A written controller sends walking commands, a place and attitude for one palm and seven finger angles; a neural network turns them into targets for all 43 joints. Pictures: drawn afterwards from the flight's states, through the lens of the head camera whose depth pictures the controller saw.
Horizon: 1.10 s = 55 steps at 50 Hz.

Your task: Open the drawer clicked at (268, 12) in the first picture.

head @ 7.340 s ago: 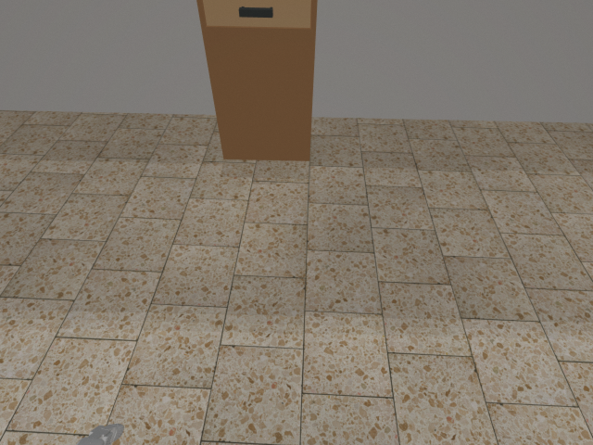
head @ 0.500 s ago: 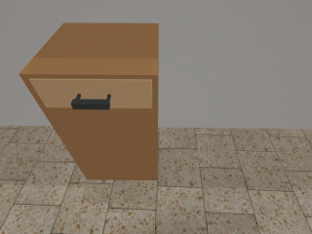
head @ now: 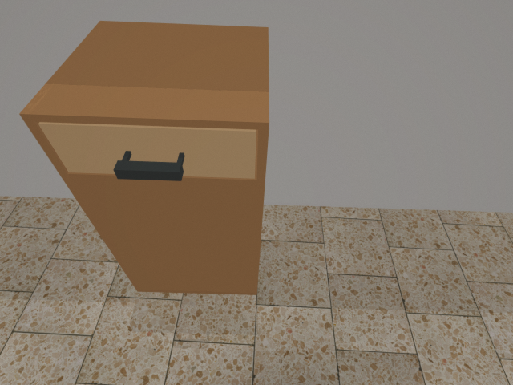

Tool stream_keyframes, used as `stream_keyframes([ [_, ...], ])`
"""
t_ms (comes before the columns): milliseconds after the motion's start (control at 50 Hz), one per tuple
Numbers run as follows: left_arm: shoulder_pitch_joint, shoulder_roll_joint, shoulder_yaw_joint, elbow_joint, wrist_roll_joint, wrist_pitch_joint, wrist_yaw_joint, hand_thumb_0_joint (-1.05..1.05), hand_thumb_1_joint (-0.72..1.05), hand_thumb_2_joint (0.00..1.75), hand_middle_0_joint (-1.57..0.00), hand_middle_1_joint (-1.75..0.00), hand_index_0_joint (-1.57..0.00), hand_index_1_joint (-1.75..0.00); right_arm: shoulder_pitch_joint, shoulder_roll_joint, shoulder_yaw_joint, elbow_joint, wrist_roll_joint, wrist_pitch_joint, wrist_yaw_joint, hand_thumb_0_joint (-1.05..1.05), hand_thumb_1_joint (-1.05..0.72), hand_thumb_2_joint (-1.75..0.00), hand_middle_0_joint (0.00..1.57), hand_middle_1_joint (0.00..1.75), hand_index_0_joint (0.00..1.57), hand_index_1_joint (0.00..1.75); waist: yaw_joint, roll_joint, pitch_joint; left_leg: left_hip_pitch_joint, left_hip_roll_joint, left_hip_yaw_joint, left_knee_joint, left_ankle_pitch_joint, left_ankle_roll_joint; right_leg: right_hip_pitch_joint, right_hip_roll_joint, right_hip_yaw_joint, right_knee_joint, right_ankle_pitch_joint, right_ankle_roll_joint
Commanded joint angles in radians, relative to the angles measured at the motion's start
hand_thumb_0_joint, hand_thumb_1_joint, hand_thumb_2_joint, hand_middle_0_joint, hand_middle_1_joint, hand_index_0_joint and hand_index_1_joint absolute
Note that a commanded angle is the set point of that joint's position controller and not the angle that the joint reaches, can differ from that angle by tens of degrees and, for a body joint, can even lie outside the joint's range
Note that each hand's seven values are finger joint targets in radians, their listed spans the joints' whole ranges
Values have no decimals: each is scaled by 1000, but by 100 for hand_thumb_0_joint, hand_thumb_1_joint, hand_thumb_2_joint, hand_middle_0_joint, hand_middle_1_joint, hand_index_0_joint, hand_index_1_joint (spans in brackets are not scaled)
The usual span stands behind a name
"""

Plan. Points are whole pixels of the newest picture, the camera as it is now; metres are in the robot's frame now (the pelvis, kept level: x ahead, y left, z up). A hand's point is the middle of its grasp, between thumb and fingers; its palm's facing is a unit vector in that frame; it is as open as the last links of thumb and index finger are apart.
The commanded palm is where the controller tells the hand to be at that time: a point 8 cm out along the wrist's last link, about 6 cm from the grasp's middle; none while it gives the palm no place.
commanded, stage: come to a stop and stand still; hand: left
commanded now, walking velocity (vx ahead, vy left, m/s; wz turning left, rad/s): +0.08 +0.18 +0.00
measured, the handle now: (152, 163) +0.52 +0.27 +0.01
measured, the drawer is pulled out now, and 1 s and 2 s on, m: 0.00 0.00 0.00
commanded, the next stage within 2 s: look again from close up in 0.98 s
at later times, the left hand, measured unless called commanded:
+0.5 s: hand out of the picture +0.06 +0.21 -0.17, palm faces +0.05 -0.97 -0.22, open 7.3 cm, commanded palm none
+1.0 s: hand out of the picture +0.00 +0.14 -0.16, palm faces +0.07 -0.98 -0.18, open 7.3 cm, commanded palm none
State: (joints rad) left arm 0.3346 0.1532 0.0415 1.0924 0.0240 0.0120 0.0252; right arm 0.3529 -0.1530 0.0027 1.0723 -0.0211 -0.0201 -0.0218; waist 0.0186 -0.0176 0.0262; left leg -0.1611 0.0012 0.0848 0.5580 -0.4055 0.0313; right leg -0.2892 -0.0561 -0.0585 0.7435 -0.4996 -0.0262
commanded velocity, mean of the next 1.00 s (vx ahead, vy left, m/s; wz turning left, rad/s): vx -0.05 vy -0.03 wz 0.00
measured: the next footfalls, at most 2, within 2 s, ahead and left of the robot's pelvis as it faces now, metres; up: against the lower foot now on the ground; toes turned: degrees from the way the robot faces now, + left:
left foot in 0.28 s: +0.05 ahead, +0.14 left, +0.00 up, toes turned -9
right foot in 0.54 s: +0.04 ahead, -0.07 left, +0.00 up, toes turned -3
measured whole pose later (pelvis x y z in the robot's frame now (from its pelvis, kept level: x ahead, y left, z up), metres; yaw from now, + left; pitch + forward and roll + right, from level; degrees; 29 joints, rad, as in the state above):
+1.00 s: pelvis +0.01 -0.02 +0.01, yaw +1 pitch -1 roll +0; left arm 0.31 0.12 0.00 1.11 0.00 -0.01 0.03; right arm 0.30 -0.13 0.01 1.14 -0.01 0.01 -0.03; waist 0.00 0.01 0.03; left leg -0.19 0.08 0.03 0.42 -0.20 -0.06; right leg -0.14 0.04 -0.12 0.42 -0.27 -0.08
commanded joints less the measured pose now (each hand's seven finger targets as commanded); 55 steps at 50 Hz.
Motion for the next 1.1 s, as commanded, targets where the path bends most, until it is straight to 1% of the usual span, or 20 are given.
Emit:
stream_keyframes([
  [0,-22,30,9,-84,-2,-36,-8,0,90,90,-20,-30,-20,-30,82,-127,-20,-28,-8,-9,-13,0,-90,-90,20,30,20,30,0,161,64,12,209,-177,-137,682,158,-76,11,-55,-35,11,-22],
  [40,112,48,17,-41,0,-47,-6,0,90,90,-20,-30,-20,-30,24,-128,-23,-48,5,-13,-14,0,-90,-90,20,30,20,30,69,54,-16,-80,137,-88,3,646,83,163,-25,-11,-213,333,-35],
  [60,191,115,30,-15,4,-57,5,0,90,90,-20,-30,-20,-30,19,-99,-23,-66,17,-21,-14,0,-90,-90,20,30,20,30,86,-116,-72,-224,68,-36,146,468,35,331,-181,193,-252,613,-81],
  [80,239,166,38,4,-2,-61,12,0,90,90,-20,-30,-20,-30,-16,-68,-21,-86,18,-22,-12,0,-90,-90,20,30,20,30,90,-232,-66,-346,-9,-7,308,-49,-12,390,-374,367,-326,1025,-187],
  [100,227,165,26,1,-4,-59,17,0,90,90,-20,-30,-20,-30,-21,-61,-24,-87,19,-13,-18,0,-90,-90,20,30,20,30,73,-153,-68,-341,8,-83,400,-207,-21,354,-414,354,-318,1164,-258],
  [180,-4,118,14,-73,15,-36,26,0,90,90,-20,-30,-20,-30,-25,-13,-27,-65,23,12,-2,0,-90,-90,20,30,20,30,-12,-218,58,-249,47,-67,218,-110,-26,113,-251,94,-301,964,-164],
  [240,-33,107,15,-99,-2,-19,23,0,90,90,-20,-30,-20,-30,113,-10,-32,5,15,0,-1,0,-90,-90,20,30,20,30,-59,-45,-6,39,29,-22,-122,402,-35,4,-115,5,-124,619,-49],
  [280,19,61,8,-107,-23,-5,25,0,90,90,-20,-30,-20,-30,88,-119,-40,-17,4,-11,-14,0,-90,-90,20,30,20,30,-20,270,-54,32,302,-299,-177,963,115,-41,0,-33,-2,28,34],
  [300,16,72,7,-108,-16,-2,29,0,90,90,-20,-30,-20,-30,56,-137,-45,-34,-2,-3,-15,0,-90,-90,20,30,20,30,-26,208,-49,-23,321,-268,-196,898,157,0,5,-2,69,-88,21],
  [360,-9,54,3,-89,-12,6,18,0,90,90,-20,-30,-20,-30,-28,-122,-36,-49,-3,-9,-32,0,-90,-90,20,30,20,30,-9,223,8,-29,304,-259,-192,965,167,-44,-17,36,75,-40,21],
  [460,9,53,4,-82,-8,0,4,0,90,90,-20,-30,-20,-30,-43,-165,-59,-59,0,7,-35,0,-90,-90,20,30,20,30,-10,151,-79,82,258,-189,-124,906,129,9,18,-2,-163,151,25],
  [500,27,70,8,-80,-2,-7,3,0,90,90,-20,-30,-20,-30,-46,-157,-64,-64,4,11,-31,0,-90,-90,20,30,20,30,-4,101,-95,31,215,-159,-82,734,82,90,8,18,-284,336,19],
  [540,32,111,9,-82,2,-18,8,0,90,90,-20,-30,-20,-30,-60,-97,-52,-73,11,12,-24,0,-90,-90,20,30,20,30,-16,-47,-108,-65,109,-62,-29,418,5,159,-109,139,-297,662,-22],
  [580,-9,133,7,-88,-2,-22,8,0,90,90,-20,-30,-20,-30,-72,-56,-41,-68,10,31,-18,0,-90,-90,20,30,20,30,-21,-206,-51,-111,45,-31,2,99,-31,103,-184,187,-362,680,-85],
  [620,-38,109,-5,-92,-3,-25,10,0,90,90,-20,-30,-20,-30,-77,-50,-35,-55,9,36,-13,0,-90,-90,20,30,20,30,-27,-177,-5,-102,54,-55,32,45,-33,46,-174,181,-408,573,-113],
  [700,-37,88,-12,-81,-14,-30,6,0,90,90,-20,-30,-20,-30,-32,-53,-19,-5,5,20,-14,0,-90,-90,20,30,20,30,-33,-41,20,-2,95,-87,-120,301,-21,2,-79,111,-393,396,-44],
  [760,-13,84,-16,-54,-15,-27,5,0,90,90,-20,-30,-20,-30,-52,-54,-12,10,5,18,-12,0,-90,-90,20,30,20,30,-15,26,86,-42,100,-91,-163,254,-26,3,-59,115,-439,262,-24],
  [1040,56,58,-26,0,-18,-40,6,0,90,90,-20,-30,-20,-30,25,-32,1,49,6,12,-15,0,-90,-90,20,30,20,30,-15,-7,77,-36,94,-74,-192,225,-33,53,-51,115,-500,217,-25],
  [1060,144,97,-17,25,2,-71,49,0,90,90,-20,-30,-20,-30,-110,-75,-17,-12,13,-3,-6,0,-90,-90,20,30,20,30,41,-60,125,-205,61,-11,85,72,-72,91,-151,265,-483,893,116],
  [1080,116,130,-16,-13,1,-78,47,0,90,90,-20,-30,-20,-30,-7,-30,-20,-44,13,18,-7,0,-90,-90,20,30,20,30,-45,-13,33,-191,56,-102,179,49,-38,128,-210,252,-451,917,100],
])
